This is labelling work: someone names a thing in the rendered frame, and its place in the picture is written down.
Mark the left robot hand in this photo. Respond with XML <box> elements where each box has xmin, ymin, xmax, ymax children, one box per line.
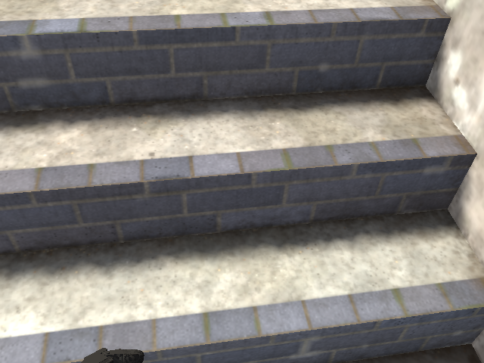
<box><xmin>81</xmin><ymin>348</ymin><xmax>144</xmax><ymax>363</ymax></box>

